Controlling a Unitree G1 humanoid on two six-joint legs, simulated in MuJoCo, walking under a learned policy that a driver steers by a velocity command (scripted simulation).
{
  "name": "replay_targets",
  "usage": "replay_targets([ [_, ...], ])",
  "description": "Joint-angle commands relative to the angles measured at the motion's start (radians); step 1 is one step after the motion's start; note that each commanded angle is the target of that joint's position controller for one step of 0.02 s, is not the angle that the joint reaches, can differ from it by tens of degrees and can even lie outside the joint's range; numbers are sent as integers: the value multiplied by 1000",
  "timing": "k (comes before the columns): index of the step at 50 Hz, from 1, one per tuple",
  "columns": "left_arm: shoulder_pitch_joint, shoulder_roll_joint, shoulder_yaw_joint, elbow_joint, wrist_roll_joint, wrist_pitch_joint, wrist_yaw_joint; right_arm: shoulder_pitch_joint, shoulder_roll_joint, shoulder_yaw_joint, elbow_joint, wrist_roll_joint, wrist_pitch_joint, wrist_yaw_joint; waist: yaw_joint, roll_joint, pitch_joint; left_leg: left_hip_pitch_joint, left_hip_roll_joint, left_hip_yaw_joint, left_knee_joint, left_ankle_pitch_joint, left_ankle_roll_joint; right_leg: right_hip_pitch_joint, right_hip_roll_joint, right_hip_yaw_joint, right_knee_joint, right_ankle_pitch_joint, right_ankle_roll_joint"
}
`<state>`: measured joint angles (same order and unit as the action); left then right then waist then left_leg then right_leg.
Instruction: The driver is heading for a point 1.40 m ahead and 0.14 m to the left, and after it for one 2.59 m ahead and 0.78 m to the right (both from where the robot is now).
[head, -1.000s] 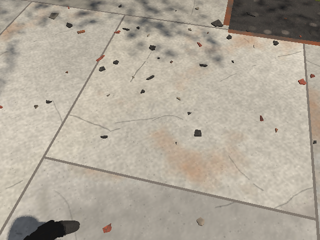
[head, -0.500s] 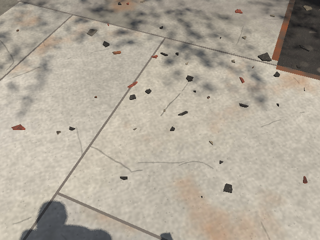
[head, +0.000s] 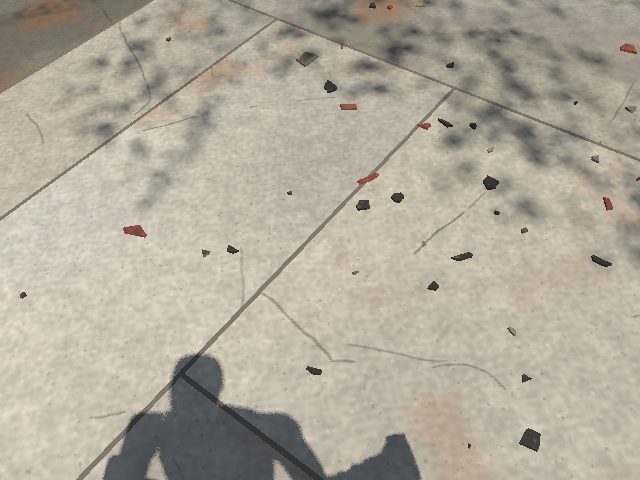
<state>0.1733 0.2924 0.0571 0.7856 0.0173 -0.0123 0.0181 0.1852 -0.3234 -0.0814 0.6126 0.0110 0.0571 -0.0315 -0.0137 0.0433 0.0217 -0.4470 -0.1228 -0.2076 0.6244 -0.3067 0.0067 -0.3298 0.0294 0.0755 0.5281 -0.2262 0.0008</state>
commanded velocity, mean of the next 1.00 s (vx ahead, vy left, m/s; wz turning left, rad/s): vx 0.00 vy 0.00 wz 0.18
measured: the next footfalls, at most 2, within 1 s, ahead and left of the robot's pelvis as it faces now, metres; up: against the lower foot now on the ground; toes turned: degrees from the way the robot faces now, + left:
left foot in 0.40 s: +0.00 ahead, +0.13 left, +0.00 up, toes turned +17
right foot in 0.82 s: +0.04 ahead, -0.09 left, +0.00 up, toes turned +10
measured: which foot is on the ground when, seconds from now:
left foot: up 0.00-0.38, down 0.40-0.84, up 0.86-1.00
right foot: down 0.00-0.40, up 0.42-0.80, down 0.82-1.00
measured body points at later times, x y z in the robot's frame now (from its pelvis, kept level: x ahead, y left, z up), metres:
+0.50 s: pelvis -0.01 +0.02 +0.00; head +0.02 +0.06 +0.45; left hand +0.03 +0.35 -0.11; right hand +0.24 -0.19 -0.07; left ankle -0.03 +0.12 -0.73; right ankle +0.00 -0.13 -0.67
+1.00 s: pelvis -0.01 +0.01 +0.01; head +0.03 -0.01 +0.46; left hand +0.06 +0.32 -0.09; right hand +0.20 -0.25 -0.10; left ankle -0.05 +0.14 -0.66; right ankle +0.00 -0.09 -0.73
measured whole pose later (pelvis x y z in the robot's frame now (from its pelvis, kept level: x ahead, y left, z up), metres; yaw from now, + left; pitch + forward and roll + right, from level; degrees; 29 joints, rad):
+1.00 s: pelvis -0.01 +0.01 +0.01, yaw +7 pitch +1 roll +2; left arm 0.22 0.30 0.06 0.76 -0.01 0.01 0.02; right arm 0.09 -0.32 -0.09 0.71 0.00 0.04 -0.04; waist 0.03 0.03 0.07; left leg -0.45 -0.03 -0.03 1.02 -0.48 -0.05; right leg -0.25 0.01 0.05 0.48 -0.25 -0.03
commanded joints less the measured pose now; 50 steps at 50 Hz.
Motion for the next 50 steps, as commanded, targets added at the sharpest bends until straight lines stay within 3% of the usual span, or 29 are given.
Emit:
replay_targets([
  [1,-34,172,44,-92,34,-11,11,49,-169,-54,-72,-4,-27,5,-16,-228,-78,-160,39,38,429,-246,-34,129,-401,383,-252,197,-249],
  [2,-78,135,36,-103,15,-10,15,74,-167,-59,-43,1,-19,4,-31,-179,-66,-161,46,53,486,-188,-49,128,-335,278,-228,204,-202],
  [4,-91,107,24,-108,-10,-6,23,93,-119,-48,-22,-1,0,-1,-18,-168,-46,-196,59,74,597,-113,-84,160,-280,168,-207,251,-177],
  [7,-33,116,25,-98,-1,11,34,14,-83,-31,-61,15,2,6,30,-195,-36,-221,91,142,516,-61,-113,231,-258,78,-213,297,-198],
  [10,9,152,39,-89,-1,21,36,-39,-64,-18,-92,12,-2,15,66,-214,-64,-184,134,164,372,-82,-124,313,-300,62,-202,343,-221],
  [13,-17,188,55,-96,-8,23,22,-45,-57,-11,-105,8,1,28,66,-225,-78,-51,152,216,232,-102,-105,266,-321,12,-197,388,-224],
  [16,-22,201,63,-91,-22,22,7,-32,-73,-17,-107,10,10,38,58,-230,-83,33,143,253,106,-85,-73,257,-342,-11,-169,418,-217],
  [19,-40,192,65,-78,-49,18,3,44,-75,-29,-81,9,15,46,1,-199,-91,204,111,284,-172,105,3,204,-320,-73,-59,360,-143],
  [20,17,155,57,-55,-42,13,-1,79,-114,-44,-72,7,14,37,-2,-106,-109,345,131,212,-251,257,42,103,-273,-138,54,225,-67],
  [21,16,83,33,-86,13,11,-7,112,-234,-72,-87,4,9,19,15,203,-129,533,385,-124,-241,667,143,-181,-153,-235,359,-224,39],
  [22,-81,101,36,-135,15,8,4,100,-255,-68,-108,-30,-14,29,-35,248,-140,454,529,-313,-259,728,343,-331,-36,-110,564,-464,79],
  [23,-98,145,49,-125,-7,13,8,84,-192,-49,-101,-38,-35,35,-50,132,-143,427,492,-215,-277,659,339,-326,-72,-42,662,-424,76],
  [24,-79,145,52,-109,-24,18,9,28,-145,-33,-90,-33,-49,32,-15,108,-117,395,426,-116,-272,593,278,-314,-90,-28,658,-343,66],
  [25,-47,137,53,-78,-23,24,14,-23,-108,-21,-88,-20,-52,28,7,73,-110,383,374,-51,-267,536,227,-298,-102,-26,621,-278,69],
  [26,-27,137,52,-63,-14,29,15,-56,-76,-5,-82,-12,-54,23,21,84,-108,358,351,-7,-266,572,209,-259,-104,-33,600,-212,80],
  [29,30,80,31,-26,-24,31,0,-80,-6,26,-47,-35,-62,16,46,94,-127,307,301,102,-278,561,189,-90,-110,-42,427,-106,99],
  [31,-11,66,15,-35,-24,32,-5,-72,-28,21,-22,-43,-63,15,13,97,-97,293,307,107,-291,464,191,-25,-112,-52,277,-104,96],
  [33,-30,103,19,-52,-28,36,-5,-60,-78,7,4,-42,-58,16,-6,103,-65,286,344,67,-298,378,215,-10,-101,-67,220,-146,87],
  [35,-25,135,28,-62,-35,39,-2,-65,-112,-5,17,-31,-50,13,-11,98,-32,286,380,27,-295,329,233,-35,-92,-76,206,-179,74],
  [39,20,108,26,-62,-35,38,-8,-89,-118,-14,34,-11,-35,-1,14,69,-31,323,411,27,-239,441,227,-26,-76,-108,135,-155,36],
  [41,48,109,27,-63,-28,34,-15,-82,-111,-20,48,2,-29,-9,38,41,-43,313,374,84,-175,408,165,48,-70,-99,-25,39,-8],
  [42,54,159,39,-70,-23,32,-12,-69,-91,-20,48,-5,-32,-12,26,-49,-55,262,305,154,-71,291,97,108,-120,2,-82,283,-51],
  [43,63,252,65,-69,-30,30,-3,-93,-46,-11,8,-33,-39,-13,-10,-274,-69,112,147,297,102,114,-3,185,-266,238,-115,482,-174],
  [44,108,229,62,-75,-15,22,-4,-201,-36,-6,-11,-37,-40,-19,85,-314,-60,-53,51,254,275,-260,-44,248,-368,407,-192,539,-314],
  [45,125,212,54,-74,4,5,-4,-204,-46,-14,-13,-23,-39,-15,89,-245,-82,-116,69,166,461,-368,-46,273,-387,406,-209,521,-346],
  [46,79,209,56,-82,-4,-7,-1,-169,-47,-19,6,-11,-35,-10,57,-172,-83,-138,92,134,522,-319,-47,277,-341,340,-191,480,-308],
  [47,28,199,55,-93,-23,-10,0,-142,-54,-24,18,-8,-32,-9,33,-135,-64,-163,108,129,504,-254,-53,273,-302,284,-180,460,-263],
  [48,-4,181,50,-102,-35,-7,6,-133,-64,-29,25,-13,-32,-12,22,-127,-66,-149,121,124,461,-197,-62,267,-275,254,-178,444,-234],
  [50,-7,171,49,-106,-38,11,15,-124,-35,-22,29,-11,-40,-10,19,-157,-82,-97,103,151,379,-131,-88,253,-228,223,-170,457,-220],
])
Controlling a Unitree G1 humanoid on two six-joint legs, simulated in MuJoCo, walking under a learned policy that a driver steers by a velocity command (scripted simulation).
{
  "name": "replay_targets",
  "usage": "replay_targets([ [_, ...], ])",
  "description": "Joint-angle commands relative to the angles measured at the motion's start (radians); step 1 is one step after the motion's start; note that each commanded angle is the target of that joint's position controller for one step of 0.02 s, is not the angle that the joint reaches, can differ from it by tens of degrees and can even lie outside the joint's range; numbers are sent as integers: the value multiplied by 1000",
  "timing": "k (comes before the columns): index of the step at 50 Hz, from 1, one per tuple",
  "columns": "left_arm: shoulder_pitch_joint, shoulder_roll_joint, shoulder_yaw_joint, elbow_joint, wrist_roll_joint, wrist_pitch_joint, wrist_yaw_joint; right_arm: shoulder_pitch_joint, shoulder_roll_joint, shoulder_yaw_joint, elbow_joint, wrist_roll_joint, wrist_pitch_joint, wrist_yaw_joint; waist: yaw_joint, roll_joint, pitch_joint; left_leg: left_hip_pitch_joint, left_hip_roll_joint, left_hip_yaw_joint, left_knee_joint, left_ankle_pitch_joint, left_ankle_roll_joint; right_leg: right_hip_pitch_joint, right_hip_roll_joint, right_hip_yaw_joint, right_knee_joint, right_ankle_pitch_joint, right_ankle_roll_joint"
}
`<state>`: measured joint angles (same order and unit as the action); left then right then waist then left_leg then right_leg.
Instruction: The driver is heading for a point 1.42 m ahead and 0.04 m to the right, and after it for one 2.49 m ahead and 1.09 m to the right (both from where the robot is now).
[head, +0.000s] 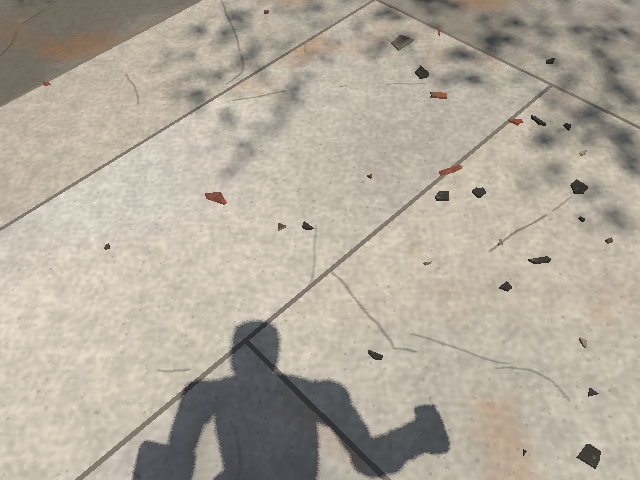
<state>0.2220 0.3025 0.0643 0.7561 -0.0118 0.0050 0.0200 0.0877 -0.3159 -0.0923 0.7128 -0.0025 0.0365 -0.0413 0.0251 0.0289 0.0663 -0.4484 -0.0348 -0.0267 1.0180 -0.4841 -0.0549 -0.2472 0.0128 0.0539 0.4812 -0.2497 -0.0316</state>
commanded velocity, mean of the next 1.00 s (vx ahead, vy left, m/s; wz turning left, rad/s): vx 0.02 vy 0.00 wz -0.09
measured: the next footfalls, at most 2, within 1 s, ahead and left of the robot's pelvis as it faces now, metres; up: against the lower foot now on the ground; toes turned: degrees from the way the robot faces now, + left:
left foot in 0.22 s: +0.06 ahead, +0.14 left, +0.00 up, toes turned -13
right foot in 0.58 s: -0.01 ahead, -0.12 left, +0.00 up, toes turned -12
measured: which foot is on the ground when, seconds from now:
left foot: up 0.00-0.20, down 0.22-0.60, up 0.62-0.92, down 0.94-1.00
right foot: down 0.00-0.22, up 0.24-0.56, down 0.58-0.92, up 0.94-1.00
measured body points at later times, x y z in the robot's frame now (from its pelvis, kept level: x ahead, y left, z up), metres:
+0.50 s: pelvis +0.00 +0.03 +0.00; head +0.04 +0.03 +0.45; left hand +0.22 +0.27 -0.11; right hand +0.04 -0.26 -0.10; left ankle +0.03 +0.15 -0.74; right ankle -0.05 -0.11 -0.69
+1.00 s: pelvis +0.00 +0.05 -0.02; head +0.03 +0.08 +0.43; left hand +0.18 +0.32 -0.13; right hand +0.09 -0.25 -0.10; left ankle +0.00 +0.13 -0.74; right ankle -0.05 -0.11 -0.70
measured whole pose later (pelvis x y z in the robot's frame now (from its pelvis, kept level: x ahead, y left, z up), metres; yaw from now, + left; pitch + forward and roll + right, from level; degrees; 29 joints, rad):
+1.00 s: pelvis +0.00 +0.05 -0.02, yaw -2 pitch +1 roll -1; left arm 0.13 0.32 0.08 0.73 -0.02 0.01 0.02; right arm 0.26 -0.31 -0.07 0.72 0.01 0.01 0.03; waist -0.01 -0.05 0.03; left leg -0.31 -0.03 0.04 0.66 -0.37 0.09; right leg -0.39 -0.06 0.00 0.96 -0.54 0.01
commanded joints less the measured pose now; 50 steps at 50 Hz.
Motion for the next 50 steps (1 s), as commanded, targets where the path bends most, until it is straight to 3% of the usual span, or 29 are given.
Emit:
replay_targets([
  [1,-47,166,45,-79,-6,2,17,-26,-37,-9,-71,6,-23,2,-13,-152,-136,-82,10,-26,-69,63,-33,180,-205,246,-118,471,-188],
  [4,-48,190,56,-91,-6,17,21,-37,-33,-3,-74,11,-32,11,6,-173,-145,6,0,-29,-235,86,-36,144,-197,276,-105,383,-185],
  [7,-75,199,60,-106,-6,28,13,-2,-63,-12,-67,18,-40,22,4,-211,-136,97,-19,-25,-356,109,-26,83,-192,343,-101,330,-181],
  [10,-128,177,51,-123,-24,37,15,89,-73,-23,-39,15,-56,32,-51,-200,-136,248,-20,-8,-639,301,7,27,-137,379,-41,232,-116],
  [11,-102,144,42,-125,-16,36,17,121,-116,-35,-34,5,-58,28,-45,-129,-156,355,86,-89,-681,357,44,-56,-87,341,41,79,-64],
  [12,-53,76,24,-135,0,32,15,107,-207,-51,-49,-16,-51,19,7,157,-155,430,317,-345,-714,510,161,-232,64,168,272,-246,8],
  [13,-46,148,48,-142,-1,22,17,90,-196,-46,-62,-49,-56,27,-5,222,-131,335,450,-509,-747,542,310,-313,75,115,494,-422,49],
  [14,-29,213,71,-120,-6,23,17,42,-141,-26,-81,-46,-64,27,8,131,-100,292,424,-438,-753,495,325,-311,31,131,634,-364,63],
  [16,-5,192,78,-85,-8,41,20,-28,-86,-10,-88,-14,-66,17,25,92,-62,281,302,-251,-740,388,248,-336,11,102,715,-232,93],
  [17,-13,171,73,-88,-8,47,18,-27,-81,-6,-86,-6,-64,11,11,102,-49,288,287,-206,-738,418,246,-357,4,91,737,-188,110],
  [20,-90,115,51,-135,-14,42,9,59,-88,-5,-64,-13,-53,-5,-49,115,-68,358,270,-135,-736,507,276,-360,-9,39,626,-149,139],
  [24,-93,36,11,-143,14,33,4,48,-92,3,-45,-2,-50,17,-43,129,-134,348,266,-99,-692,619,285,-135,-37,3,298,-214,123],
  [27,-21,52,16,-91,16,31,1,55,-94,13,-17,22,-51,41,-10,133,-112,267,233,-105,-649,631,255,78,4,-66,-61,25,100],
  [28,-5,83,22,-84,19,30,2,95,-93,17,2,32,-57,45,-4,111,-102,222,220,-113,-638,604,213,171,-2,-47,-184,148,72],
  [29,19,145,33,-90,20,30,12,127,-83,25,7,15,-69,53,-17,47,-143,156,193,-109,-612,516,145,300,-96,46,-156,317,40],
  [30,26,227,49,-100,28,38,26,147,-54,36,-6,-16,-83,65,-51,-140,-180,73,112,-46,-526,260,80,367,-244,146,-63,575,-33],
  [31,-30,179,42,-89,29,38,18,121,-43,38,-14,2,-78,56,-53,-235,-181,129,78,21,-519,127,39,202,-277,155,-85,380,-125],
  [32,-84,139,34,-109,29,30,10,76,-86,30,-14,6,-68,48,-39,-189,-123,132,68,33,-475,165,23,154,-237,138,-114,250,-124],
  [34,-70,152,42,-102,29,20,15,54,-96,18,-22,16,-45,34,-18,-222,-81,60,49,44,-391,198,27,145,-235,132,-127,211,-110],
  [36,-71,144,43,-104,25,7,23,87,-86,13,-28,18,-26,32,-19,-251,-71,22,54,36,-241,22,34,128,-305,160,-120,338,-157],
  [38,-62,142,44,-103,23,0,30,83,-76,7,-42,27,-13,40,-7,-215,-70,-59,82,11,-86,-134,34,153,-373,181,-118,473,-210],
  [40,-110,151,50,-106,14,-2,29,91,-66,7,-45,26,-1,48,-21,-170,-80,-34,101,19,-111,-76,25,143,-362,123,-108,509,-198],
  [43,-160,160,54,-108,4,10,24,117,-69,4,-51,27,11,65,-35,-175,-111,81,83,72,-241,48,28,114,-328,32,-63,505,-160],
  [45,-152,165,57,-96,-15,14,17,180,-66,-3,-35,32,16,73,-64,-151,-139,232,32,137,-412,191,69,36,-299,-26,-25,176,-110],
  [46,-120,128,49,-82,-14,12,11,243,-85,-16,-8,32,14,67,-75,-87,-142,353,0,122,-477,189,102,-66,-249,-78,71,-99,-66],
  [47,-127,53,26,-92,14,7,1,326,-167,-42,7,38,5,54,-93,148,-111,475,152,-143,-614,102,185,-287,-148,-196,379,-318,15],
  [48,-231,36,15,-177,17,-10,3,346,-288,-54,-37,13,-31,63,-119,304,-80,470,403,-731,-823,-117,402,-579,25,-92,611,-470,55],
  [49,-268,101,31,-182,-18,-35,-1,318,-229,-35,-50,-12,-64,69,-129,171,-56,440,441,-774,-887,-260,436,-620,-29,39,701,-405,33],
  [50,-251,135,42,-171,-31,-51,-10,270,-178,-18,-51,-6,-81,61,-93,146,2,408,405,-687,-886,-302,385,-629,-62,50,683,-290,10],
])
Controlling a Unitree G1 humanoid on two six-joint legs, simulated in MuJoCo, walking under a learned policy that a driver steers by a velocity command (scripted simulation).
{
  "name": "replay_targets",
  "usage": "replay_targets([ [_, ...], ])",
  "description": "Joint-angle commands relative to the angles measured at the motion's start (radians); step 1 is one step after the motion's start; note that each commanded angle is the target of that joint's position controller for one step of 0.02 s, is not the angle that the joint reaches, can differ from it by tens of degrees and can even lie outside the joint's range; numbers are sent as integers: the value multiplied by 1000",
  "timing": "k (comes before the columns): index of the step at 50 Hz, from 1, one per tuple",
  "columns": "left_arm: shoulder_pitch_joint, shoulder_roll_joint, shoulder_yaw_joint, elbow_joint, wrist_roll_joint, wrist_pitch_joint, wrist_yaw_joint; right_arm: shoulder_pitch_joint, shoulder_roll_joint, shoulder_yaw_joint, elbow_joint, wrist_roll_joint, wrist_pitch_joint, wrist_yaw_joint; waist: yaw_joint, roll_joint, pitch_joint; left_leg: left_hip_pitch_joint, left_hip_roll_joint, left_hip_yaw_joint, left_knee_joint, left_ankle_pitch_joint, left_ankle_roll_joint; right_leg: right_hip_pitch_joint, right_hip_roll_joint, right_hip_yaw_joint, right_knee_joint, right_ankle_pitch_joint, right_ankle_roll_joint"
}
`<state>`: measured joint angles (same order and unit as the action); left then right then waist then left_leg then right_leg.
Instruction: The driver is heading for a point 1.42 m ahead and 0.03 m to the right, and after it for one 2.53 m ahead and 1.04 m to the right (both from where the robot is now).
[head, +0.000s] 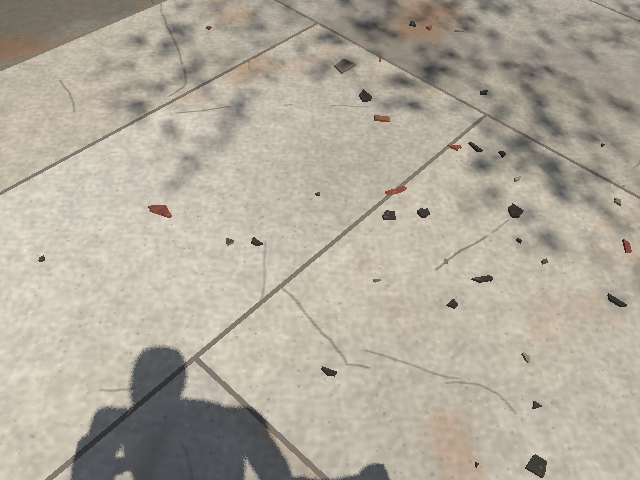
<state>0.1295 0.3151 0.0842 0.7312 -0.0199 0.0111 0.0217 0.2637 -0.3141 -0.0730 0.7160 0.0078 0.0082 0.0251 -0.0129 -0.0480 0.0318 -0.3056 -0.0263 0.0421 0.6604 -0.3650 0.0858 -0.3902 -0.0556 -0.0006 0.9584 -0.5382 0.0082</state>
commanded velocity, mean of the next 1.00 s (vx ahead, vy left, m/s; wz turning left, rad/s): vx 0.20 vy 0.00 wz -0.02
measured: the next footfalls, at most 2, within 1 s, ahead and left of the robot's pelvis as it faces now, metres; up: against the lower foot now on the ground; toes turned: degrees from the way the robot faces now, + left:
right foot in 0.44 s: +0.37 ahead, -0.09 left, +0.00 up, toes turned +13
left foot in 0.88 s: +0.38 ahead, +0.14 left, +0.00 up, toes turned -7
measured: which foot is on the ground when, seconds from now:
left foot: down 0.00-0.46, up 0.48-0.86, down 0.88-1.00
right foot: up 0.00-0.42, down 0.44-0.88, up 0.90-1.00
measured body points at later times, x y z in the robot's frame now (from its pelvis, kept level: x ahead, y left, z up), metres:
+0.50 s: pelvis +0.21 -0.01 +0.00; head +0.25 +0.00 +0.45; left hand +0.38 +0.27 -0.08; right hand +0.28 -0.30 -0.11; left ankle +0.00 +0.08 -0.67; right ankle +0.33 -0.09 -0.72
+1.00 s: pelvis +0.30 +0.04 +0.02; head +0.34 +0.06 +0.46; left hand +0.46 +0.33 -0.10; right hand +0.45 -0.25 -0.06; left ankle +0.34 +0.15 -0.72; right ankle +0.28 -0.10 -0.66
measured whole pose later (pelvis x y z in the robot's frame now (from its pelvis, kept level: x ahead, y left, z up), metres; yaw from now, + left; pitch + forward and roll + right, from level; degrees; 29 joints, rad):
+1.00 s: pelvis +0.30 +0.04 +0.02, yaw -5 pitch +1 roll -1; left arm 0.17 0.36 0.09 0.73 -0.02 0.04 0.03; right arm 0.17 -0.27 -0.04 0.63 -0.03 -0.01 -0.03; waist 0.01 -0.04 0.05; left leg -0.29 0.00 -0.03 0.48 -0.21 0.01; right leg -0.48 0.10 0.13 1.02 -0.49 0.05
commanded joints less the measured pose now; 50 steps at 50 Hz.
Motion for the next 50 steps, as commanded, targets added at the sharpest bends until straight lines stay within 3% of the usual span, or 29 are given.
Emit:
replay_targets([
  [1,-124,136,31,-116,-5,-69,-11,61,-157,-29,-61,-1,-59,-14,-31,167,54,254,344,-660,-506,-369,190,-463,-16,96,175,98,-33],
  [2,-115,136,34,-101,16,-78,-8,37,-153,-24,-64,5,-57,-25,-20,146,54,247,300,-578,-499,-269,154,-436,-27,95,115,193,-23],
  [3,-111,124,34,-91,24,-85,-12,41,-147,-18,-67,-1,-56,-34,-17,154,41,236,260,-513,-504,-183,134,-387,-26,90,77,270,-12],
  [5,-107,94,28,-81,23,-96,-20,81,-141,-17,-65,-4,-64,-43,-23,132,14,270,226,-436,-510,-16,127,-362,-1,69,4,395,10],
  [7,-122,75,23,-83,22,-101,-22,118,-141,-19,-57,3,-70,-49,-31,125,9,294,210,-392,-506,89,125,-361,14,67,-94,464,32],
  [12,-210,50,9,-108,11,-114,-36,169,-150,-26,-32,11,-61,-57,-66,168,40,254,185,-359,-484,155,116,-296,44,67,-325,553,71],
  [15,-263,44,-2,-126,6,-128,-54,199,-147,-26,-12,18,-53,-57,-89,170,57,267,200,-367,-454,187,121,-278,46,56,-408,559,64],
  [17,-265,41,-7,-124,14,-139,-66,200,-137,-23,1,11,-47,-59,-93,182,61,270,201,-334,-412,366,103,-211,57,24,-455,583,41],
  [20,-181,81,8,-100,19,-146,-70,180,-136,-21,6,3,-38,-60,-51,221,7,322,201,-304,-287,711,58,-82,89,-18,-482,539,-22],
  [21,-91,101,19,-71,27,-148,-65,156,-132,-18,-1,6,-38,-61,1,217,-53,333,171,-271,-183,886,35,32,116,-49,-524,583,-54],
  [22,19,130,27,-45,34,-150,-60,148,-120,-11,-6,0,-41,-60,59,200,-142,286,127,-236,-34,917,-3,215,80,-23,-542,717,-97],
  [23,161,199,33,-28,53,-149,-56,177,-70,8,-34,-32,-45,-60,80,29,-316,73,59,-224,256,561,-48,555,-130,226,-444,1044,-196],
  [24,192,216,32,4,49,-135,-66,323,-16,24,-13,-27,-50,-54,8,-246,-446,-170,-93,-187,577,-283,-121,776,-352,596,-480,1224,-379],
  [25,167,150,18,-5,8,-124,-73,298,-124,4,3,-14,-48,-49,31,-123,-409,-214,-44,-231,659,-267,-134,697,-310,624,-549,1016,-368],
  [26,75,114,6,-23,-7,-113,-69,170,-152,-6,-22,-1,-44,-49,37,-60,-250,-275,3,-196,656,-202,-141,569,-254,483,-564,918,-323],
  [27,24,97,-2,-34,-4,-103,-65,92,-148,-5,-39,-10,-43,-54,34,12,-167,-282,29,-166,614,-155,-145,446,-203,406,-590,901,-291],
  [28,4,103,-2,-41,0,-94,-60,47,-144,-9,-60,-20,-39,-60,24,34,-115,-270,44,-156,571,-116,-150,344,-178,373,-614,896,-281],
  [30,0,131,8,-37,16,-82,-49,61,-104,-3,-76,-19,-29,-67,-10,-26,-102,-182,52,-151,455,-81,-154,228,-133,337,-658,837,-273],
  [32,-9,141,14,-38,18,-71,-41,63,-71,6,-79,-18,-21,-76,-21,-59,-110,-141,38,-127,325,-106,-165,170,-117,313,-661,855,-277],
  [35,-6,170,28,-41,3,-45,-22,18,-69,5,-93,-20,-9,-83,-9,-61,-151,-86,19,-128,200,-6,-175,131,-103,328,-660,716,-263],
  [38,-12,170,30,-46,-5,-18,-9,-42,-69,4,-114,-14,-6,-76,6,-76,-129,-46,-1,-135,100,63,-175,83,-72,366,-665,488,-228],
  [41,-3,165,29,-49,-5,0,-3,-70,-75,-1,-131,-6,-26,-63,13,-94,-113,-12,-17,-139,-37,71,-163,111,-64,433,-617,458,-205],
  [43,-18,147,22,-58,-13,12,3,-27,-81,-10,-120,-3,-45,-55,-22,-96,-114,97,-6,-129,-253,199,-136,110,-27,451,-544,474,-156],
  [44,17,108,10,-58,-10,14,5,-9,-128,-23,-123,-12,-49,-59,-14,-43,-136,193,106,-198,-315,253,-95,60,18,415,-458,346,-103],
  [45,64,49,-6,-76,0,8,3,-55,-219,-42,-142,-41,-37,-64,46,231,-128,255,323,-440,-341,416,32,-106,159,242,-260,60,-37],
  [46,80,121,15,-73,3,0,4,-54,-182,-37,-146,-68,-34,-56,26,303,-128,204,429,-566,-357,522,157,-165,171,159,-30,-118,8],
  [47,111,176,36,-54,0,1,4,-82,-131,-20,-160,-60,-36,-54,37,233,-113,181,411,-503,-345,540,171,-170,130,164,115,-80,32],
  [48,124,181,44,-33,-6,12,7,-117,-100,-12,-162,-45,-37,-54,47,182,-91,171,347,-399,-327,524,133,-179,115,150,178,-23,53],
  [50,126,146,41,-26,-5,37,13,-143,-86,-6,-159,-22,-35,-59,41,175,-68,176,288,-282,-311,548,103,-207,98,127,255,67,90],
])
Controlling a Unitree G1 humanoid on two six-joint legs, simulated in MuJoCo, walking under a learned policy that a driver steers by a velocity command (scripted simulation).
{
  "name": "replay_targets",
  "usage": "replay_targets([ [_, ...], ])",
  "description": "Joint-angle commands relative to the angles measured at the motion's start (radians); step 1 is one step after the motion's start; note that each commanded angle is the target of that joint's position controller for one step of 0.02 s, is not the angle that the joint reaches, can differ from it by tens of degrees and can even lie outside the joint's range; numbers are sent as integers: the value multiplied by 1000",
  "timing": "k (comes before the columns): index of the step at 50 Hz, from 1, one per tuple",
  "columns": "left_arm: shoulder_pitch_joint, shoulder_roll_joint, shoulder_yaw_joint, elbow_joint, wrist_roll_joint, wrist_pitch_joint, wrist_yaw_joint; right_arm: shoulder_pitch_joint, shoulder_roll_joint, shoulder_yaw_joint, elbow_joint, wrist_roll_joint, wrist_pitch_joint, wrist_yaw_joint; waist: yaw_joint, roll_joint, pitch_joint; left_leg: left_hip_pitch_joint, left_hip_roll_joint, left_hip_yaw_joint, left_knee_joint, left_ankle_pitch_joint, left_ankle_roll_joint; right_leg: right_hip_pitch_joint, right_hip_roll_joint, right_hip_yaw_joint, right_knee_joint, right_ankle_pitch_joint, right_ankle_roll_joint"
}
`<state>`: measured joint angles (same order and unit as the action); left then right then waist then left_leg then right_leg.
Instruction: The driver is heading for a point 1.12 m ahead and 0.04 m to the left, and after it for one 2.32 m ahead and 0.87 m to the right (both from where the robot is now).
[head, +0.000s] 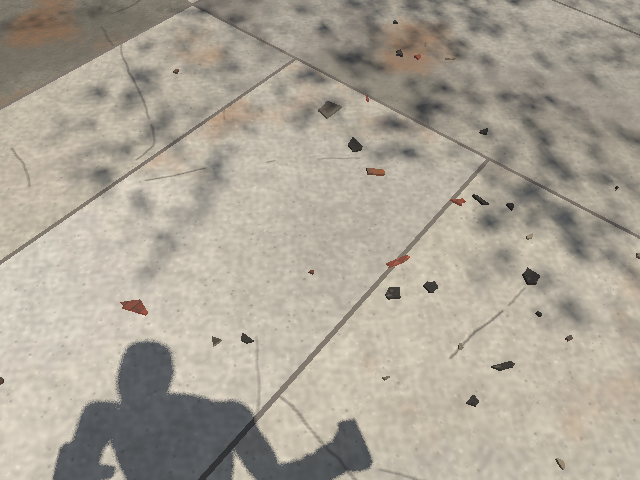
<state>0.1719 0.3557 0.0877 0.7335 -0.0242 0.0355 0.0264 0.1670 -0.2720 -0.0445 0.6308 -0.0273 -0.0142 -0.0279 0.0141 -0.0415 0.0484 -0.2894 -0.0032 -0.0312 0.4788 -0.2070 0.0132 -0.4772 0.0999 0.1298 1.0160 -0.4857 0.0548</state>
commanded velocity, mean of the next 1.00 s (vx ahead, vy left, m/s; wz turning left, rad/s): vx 0.06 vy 0.00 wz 0.05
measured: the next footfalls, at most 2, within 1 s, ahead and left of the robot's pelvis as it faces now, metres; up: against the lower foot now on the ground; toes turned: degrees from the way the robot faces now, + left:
right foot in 0.32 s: +0.02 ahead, -0.14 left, +0.00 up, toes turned -11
left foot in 0.86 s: +0.01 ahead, +0.09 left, +0.00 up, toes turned +7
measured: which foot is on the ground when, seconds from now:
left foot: down 0.00-0.32, up 0.34-0.84, down 0.86-1.00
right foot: up 0.00-0.30, down 0.32-0.86, up 0.88-1.00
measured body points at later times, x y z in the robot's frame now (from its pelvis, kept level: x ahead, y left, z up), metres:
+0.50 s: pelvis +0.00 -0.05 +0.00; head +0.02 -0.08 +0.45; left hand +0.22 +0.16 -0.08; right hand +0.04 -0.35 -0.13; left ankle +0.00 +0.12 -0.68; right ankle -0.02 -0.14 -0.74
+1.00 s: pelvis +0.02 +0.01 +0.00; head +0.04 +0.04 +0.45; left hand +0.14 +0.31 -0.11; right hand +0.13 -0.27 -0.09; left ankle -0.03 +0.08 -0.74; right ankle +0.05 -0.15 -0.67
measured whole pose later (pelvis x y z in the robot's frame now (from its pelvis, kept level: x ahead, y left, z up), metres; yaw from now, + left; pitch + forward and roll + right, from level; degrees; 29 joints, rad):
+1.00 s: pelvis +0.02 +0.01 +0.00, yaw +8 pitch +1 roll -2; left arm 0.13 0.34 0.09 0.78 -0.01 -0.04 -0.02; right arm 0.36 -0.28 -0.05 0.72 0.01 -0.03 0.00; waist -0.01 -0.04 0.02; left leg -0.14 -0.02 -0.02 0.43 -0.30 0.07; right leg -0.50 -0.04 -0.01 1.01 -0.33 0.00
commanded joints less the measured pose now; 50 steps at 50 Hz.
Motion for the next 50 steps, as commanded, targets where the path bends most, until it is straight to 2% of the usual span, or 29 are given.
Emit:
replay_targets([
  [1,67,84,31,-42,-3,17,5,-41,-131,-35,-69,11,-9,-8,8,175,-76,152,243,-161,-135,418,179,-116,-62,-30,189,41,56],
  [5,-26,46,13,-108,-5,16,-8,18,-154,-51,-45,7,8,-19,-46,209,-106,265,273,-115,-134,454,218,-123,-101,-75,30,67,79],
  [9,-43,34,3,-140,1,20,-27,-10,-197,-70,-39,16,16,-9,-49,218,-127,225,298,-53,-133,456,221,20,-127,-134,-151,72,54],
  [12,-35,48,10,-156,0,31,-39,-13,-210,-78,-25,33,15,3,-45,229,-125,217,316,-31,-108,437,209,91,-118,-173,-285,96,19],
  [13,-25,39,9,-155,3,32,-42,-12,-213,-78,-17,44,14,5,-36,224,-123,199,311,-34,-83,437,198,140,-108,-174,-373,127,-3],
  [14,16,28,9,-140,7,31,-44,-22,-206,-73,-8,56,14,7,-7,208,-126,171,292,-20,-43,423,175,221,-89,-187,-513,223,-36],
  [15,55,37,11,-122,12,28,-41,11,-174,-60,15,63,11,10,9,168,-129,103,260,8,5,345,121,345,-80,-172,-660,368,-70],
  [16,87,90,18,-119,16,25,-29,58,-107,-34,25,32,4,19,-10,7,-179,-45,183,80,135,96,24,541,-216,5,-681,640,-110],
  [17,37,139,14,-142,38,19,-17,59,-44,-7,-4,-11,-2,30,-43,-238,-179,-218,81,123,283,-399,-70,553,-456,222,-644,902,-268],
  [18,36,54,-9,-137,68,-4,-23,-10,-116,-28,2,10,7,18,28,-124,-196,-167,103,12,400,-457,-92,420,-477,200,-666,805,-363],
  [19,-4,29,-21,-116,72,-22,-28,-7,-143,-38,14,35,16,17,1,-107,-151,-153,102,-13,446,-417,-92,376,-420,125,-685,713,-340],
  [20,-45,36,-17,-103,63,-35,-28,13,-145,-43,37,40,25,12,-12,-110,-121,-168,96,-24,454,-363,-93,368,-371,72,-695,629,-297],
  [21,-71,29,-20,-96,52,-45,-28,31,-156,-49,59,35,35,3,-13,-115,-96,-173,89,-46,467,-310,-100,360,-356,40,-698,637,-273],
  [23,-88,28,-22,-78,49,-51,-19,75,-166,-58,83,42,44,-5,-30,-111,-75,-142,51,-63,526,-247,-116,328,-340,-22,-694,730,-273],
  [26,-82,40,-13,-64,41,-36,0,73,-161,-63,79,54,49,-13,-11,-87,-65,-206,45,-46,556,-238,-133,390,-365,-39,-696,694,-293],
  [30,-79,48,-4,-48,40,-20,15,34,-120,-49,49,48,59,-11,14,-64,-53,-231,79,-13,482,-240,-139,433,-401,-39,-713,605,-310],
  [34,-92,77,11,-38,39,-13,8,24,-107,-39,18,43,62,5,14,-64,-65,-164,88,38,382,-254,-117,418,-421,-76,-707,644,-323],
  [37,-95,101,21,-31,30,-11,1,31,-114,-40,2,46,66,20,4,-74,-87,-113,79,67,311,-247,-89,426,-442,-99,-681,712,-316],
  [40,-88,134,34,-20,2,-19,-10,58,-116,-42,0,54,73,38,-20,-75,-98,0,64,106,164,-185,-20,361,-440,-117,-711,289,-267],
  [41,-104,126,33,-17,-10,-24,-14,102,-120,-48,20,55,72,42,-49,-69,-90,94,41,133,70,-132,13,290,-417,-145,-690,128,-233],
  [42,-100,84,23,-9,-9,-29,-19,181,-142,-62,60,57,67,38,-75,-31,-91,225,6,137,21,-138,48,188,-372,-194,-607,6,-190],
  [43,-121,14,2,-16,9,-36,-29,298,-196,-85,97,65,60,28,-112,135,-90,372,103,-40,-76,-201,119,12,-289,-299,-333,-71,-118],
  [44,-207,-28,-11,-95,34,-51,-32,334,-328,-108,67,57,31,26,-123,355,-50,434,369,-607,-217,-370,311,-345,-101,-292,8,-218,-33],
  [45,-263,38,6,-111,8,-76,-37,280,-275,-89,39,32,-9,39,-134,220,-27,357,416,-711,-328,-458,374,-409,-112,-89,119,-177,-49],
  [46,-235,78,17,-107,-19,-92,-49,206,-227,-72,29,30,-32,36,-82,210,27,325,383,-618,-349,-481,329,-422,-152,-61,109,-44,-71],
  [47,-185,106,27,-75,-10,-102,-51,162,-190,-61,19,43,-43,33,-51,177,52,316,329,-515,-340,-425,277,-400,-175,-69,78,68,-75],
  [48,-170,112,32,-56,15,-111,-46,138,-177,-54,16,49,-42,25,-41,158,48,316,288,-440,-334,-322,241,-378,-184,-69,26,155,-66],
  [49,-162,103,32,-43,28,-117,-46,141,-169,-47,12,43,-43,17,-34,158,40,304,249,-373,-336,-215,219,-330,-184,-72,-14,232,-55],
  [50,-160,86,28,-36,29,-122,-48,160,-170,-46,11,36,-46,13,-35,147,27,305,226,-334,-338,-117,211,-307,-168,-85,-41,301,-43],
])
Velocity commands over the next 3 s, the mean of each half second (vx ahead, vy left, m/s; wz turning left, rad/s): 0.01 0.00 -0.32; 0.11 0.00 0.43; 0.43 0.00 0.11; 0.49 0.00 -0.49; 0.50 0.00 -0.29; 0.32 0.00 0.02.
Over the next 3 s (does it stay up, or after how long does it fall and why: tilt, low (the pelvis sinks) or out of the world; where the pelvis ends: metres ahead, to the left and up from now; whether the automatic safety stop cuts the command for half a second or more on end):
stays up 1.04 -0.03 -0.01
